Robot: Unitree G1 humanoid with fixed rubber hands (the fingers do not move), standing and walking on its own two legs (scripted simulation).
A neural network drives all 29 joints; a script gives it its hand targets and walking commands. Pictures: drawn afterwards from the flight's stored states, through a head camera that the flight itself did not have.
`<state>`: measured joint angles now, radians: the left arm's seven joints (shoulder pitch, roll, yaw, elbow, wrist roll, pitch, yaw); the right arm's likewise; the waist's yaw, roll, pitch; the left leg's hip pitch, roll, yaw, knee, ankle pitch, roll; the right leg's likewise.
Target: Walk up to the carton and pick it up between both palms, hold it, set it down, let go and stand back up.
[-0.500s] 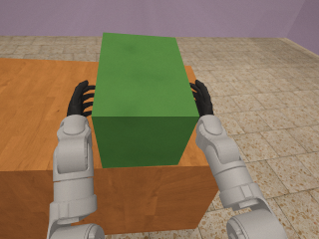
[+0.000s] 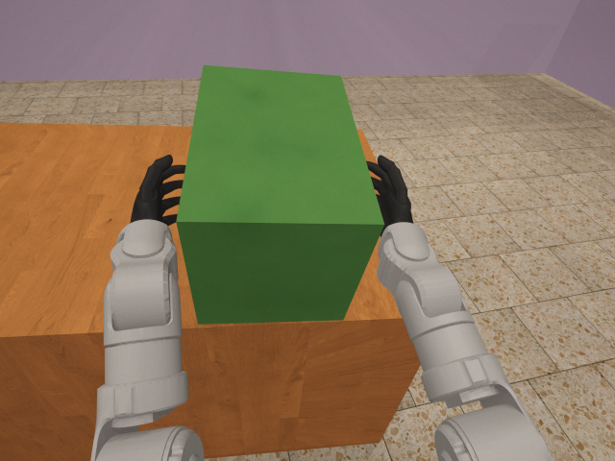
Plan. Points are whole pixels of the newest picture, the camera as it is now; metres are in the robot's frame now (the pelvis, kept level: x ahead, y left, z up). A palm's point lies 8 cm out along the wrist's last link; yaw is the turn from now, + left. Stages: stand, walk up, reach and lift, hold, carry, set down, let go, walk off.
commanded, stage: hold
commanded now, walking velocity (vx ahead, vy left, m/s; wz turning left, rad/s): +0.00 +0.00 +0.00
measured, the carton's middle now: (273, 193) +0.43 +0.02 +0.16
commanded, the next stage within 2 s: none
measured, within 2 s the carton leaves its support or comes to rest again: neither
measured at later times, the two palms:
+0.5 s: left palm (146, 225) +0.35 +0.17 +0.18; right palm (387, 221) +0.35 -0.12 +0.18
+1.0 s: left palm (149, 224) +0.35 +0.17 +0.18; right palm (386, 218) +0.36 -0.12 +0.18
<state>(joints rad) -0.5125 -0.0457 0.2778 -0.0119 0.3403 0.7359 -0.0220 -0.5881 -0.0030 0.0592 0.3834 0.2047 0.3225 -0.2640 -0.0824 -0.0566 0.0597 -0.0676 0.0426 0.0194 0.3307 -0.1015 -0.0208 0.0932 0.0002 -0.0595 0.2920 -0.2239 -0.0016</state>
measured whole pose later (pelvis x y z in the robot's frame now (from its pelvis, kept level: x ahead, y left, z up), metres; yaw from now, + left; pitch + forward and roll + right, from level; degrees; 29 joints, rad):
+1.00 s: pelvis +0.00 +0.01 +0.00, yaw +0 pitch -9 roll -1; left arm -0.52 -0.04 0.26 0.03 0.35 0.71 0.00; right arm -0.62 -0.01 0.05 0.46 0.19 0.27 -0.23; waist -0.08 -0.06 0.06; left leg -0.08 0.03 0.01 0.33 -0.10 -0.01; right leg 0.09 0.00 -0.06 0.27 -0.21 0.00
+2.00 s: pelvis +0.00 +0.00 +0.00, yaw +0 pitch -8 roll -1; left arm -0.53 -0.04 0.27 0.06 0.34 0.71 -0.01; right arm -0.62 -0.01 0.04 0.47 0.20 0.29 -0.24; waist -0.08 -0.05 0.04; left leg -0.08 0.04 0.01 0.33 -0.10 -0.02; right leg 0.09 0.00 -0.04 0.28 -0.21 0.00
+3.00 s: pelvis +0.00 +0.00 +0.00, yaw +0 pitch -8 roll -1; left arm -0.52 -0.04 0.27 0.06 0.34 0.71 0.00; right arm -0.62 -0.01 0.05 0.47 0.21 0.29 -0.25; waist -0.08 -0.05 0.04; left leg -0.08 0.03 0.00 0.33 -0.11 -0.02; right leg 0.09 0.00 -0.04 0.27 -0.21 0.00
